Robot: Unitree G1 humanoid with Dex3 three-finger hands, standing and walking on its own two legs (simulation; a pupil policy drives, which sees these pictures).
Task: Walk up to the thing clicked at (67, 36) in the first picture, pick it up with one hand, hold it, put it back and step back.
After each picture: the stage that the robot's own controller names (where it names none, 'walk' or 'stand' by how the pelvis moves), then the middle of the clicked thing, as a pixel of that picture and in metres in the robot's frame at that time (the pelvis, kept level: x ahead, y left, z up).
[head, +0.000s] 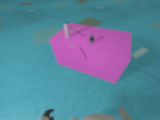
stand; (66, 29) +1.18 +0.45 -0.05
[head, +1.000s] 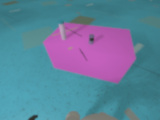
walk; (62, 30) +1.05 +0.43 -0.02
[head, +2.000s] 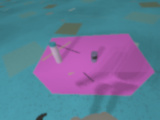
walk; (56, 53) +0.65 +0.39 -0.03
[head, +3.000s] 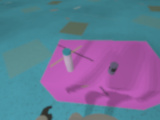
stand; (68, 61) +0.51 +0.25 -0.03
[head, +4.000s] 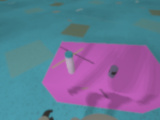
stand; (70, 63) +0.52 +0.23 -0.05
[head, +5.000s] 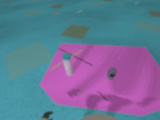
stand; (68, 65) +0.50 +0.25 -0.06
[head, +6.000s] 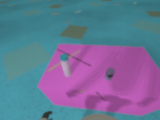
stand; (66, 66) +0.48 +0.27 -0.06
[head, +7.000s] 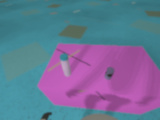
stand; (66, 65) +0.49 +0.27 -0.06
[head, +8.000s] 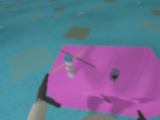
rise first; (70, 67) +0.47 +0.25 -0.05
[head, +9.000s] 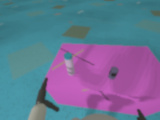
go down; (69, 64) +0.49 +0.26 -0.05
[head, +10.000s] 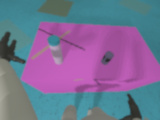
go down; (56, 52) +0.50 +0.24 +0.00
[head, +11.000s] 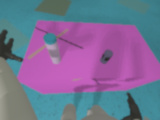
go down; (53, 51) +0.50 +0.25 +0.02
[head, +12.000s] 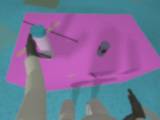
close in; (44, 45) +0.51 +0.26 +0.05
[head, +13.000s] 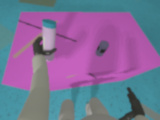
lift; (49, 42) +0.53 +0.23 +0.06
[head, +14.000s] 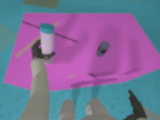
lift; (47, 46) +0.50 +0.24 +0.06
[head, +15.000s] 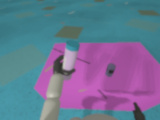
lift; (69, 62) +0.36 +0.16 +0.17
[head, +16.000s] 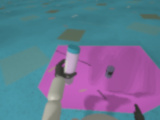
hold; (70, 66) +0.34 +0.16 +0.15
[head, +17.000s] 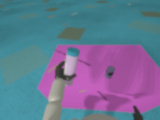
hold; (70, 68) +0.34 +0.16 +0.13
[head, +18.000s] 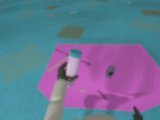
crouch; (72, 69) +0.34 +0.15 +0.11
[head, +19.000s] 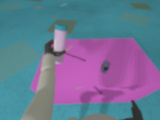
crouch; (59, 45) +0.48 +0.21 +0.17
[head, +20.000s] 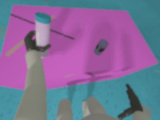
lower; (42, 38) +0.54 +0.24 +0.05
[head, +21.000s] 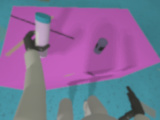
lower; (42, 38) +0.54 +0.24 +0.06
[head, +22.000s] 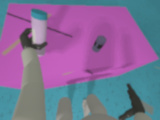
lower; (39, 35) +0.56 +0.25 +0.07
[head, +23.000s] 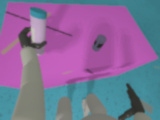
lower; (38, 34) +0.56 +0.25 +0.07
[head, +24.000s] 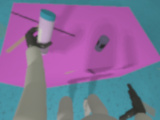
draw back; (44, 35) +0.56 +0.23 +0.07
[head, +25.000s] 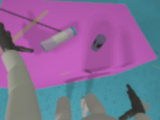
rise; (59, 38) +0.60 +0.14 -0.03
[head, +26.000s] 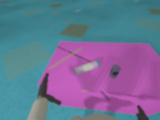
sink last; (87, 67) +0.53 +0.09 -0.09
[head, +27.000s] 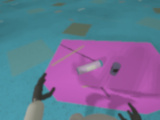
stand; (89, 67) +0.54 +0.08 -0.10
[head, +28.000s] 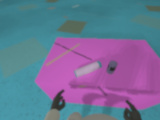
stand; (87, 68) +0.49 +0.06 -0.09
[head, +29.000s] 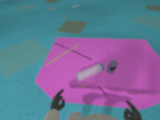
stand; (90, 71) +0.46 +0.04 -0.08
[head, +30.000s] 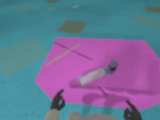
stand; (93, 75) +0.43 +0.01 -0.08
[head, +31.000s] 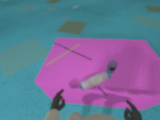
stand; (95, 80) +0.39 -0.01 -0.08
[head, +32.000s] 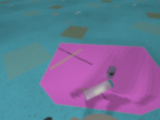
stand; (98, 89) +0.35 -0.04 -0.14
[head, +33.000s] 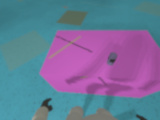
walk; out of the picture +0.08 -0.35 -0.66
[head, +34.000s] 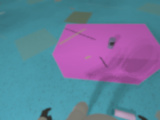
walk; (122, 114) +0.25 -0.38 -0.73
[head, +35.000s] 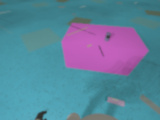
stand; (114, 101) +0.48 -0.38 -0.73
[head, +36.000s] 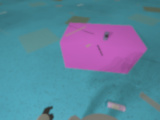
stand; (114, 106) +0.40 -0.37 -0.74
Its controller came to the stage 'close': yes
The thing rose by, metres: 0.21
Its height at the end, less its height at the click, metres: -0.69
